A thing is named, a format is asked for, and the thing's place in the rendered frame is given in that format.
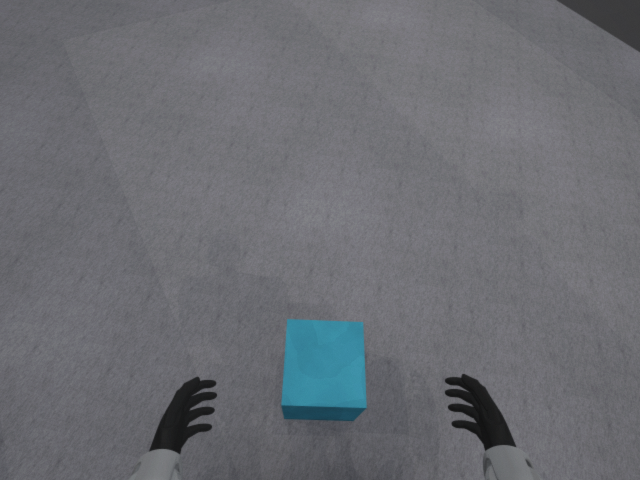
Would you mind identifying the left robot hand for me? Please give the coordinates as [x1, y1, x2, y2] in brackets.
[149, 377, 217, 454]

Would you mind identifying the right robot hand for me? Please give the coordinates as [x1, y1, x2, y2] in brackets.
[445, 374, 516, 451]

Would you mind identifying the robot left forearm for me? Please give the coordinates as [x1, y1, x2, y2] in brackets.
[128, 449, 183, 480]

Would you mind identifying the carton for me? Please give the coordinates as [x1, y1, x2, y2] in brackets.
[281, 319, 367, 421]

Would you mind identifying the robot right forearm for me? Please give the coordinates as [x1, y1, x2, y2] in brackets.
[483, 445, 543, 480]

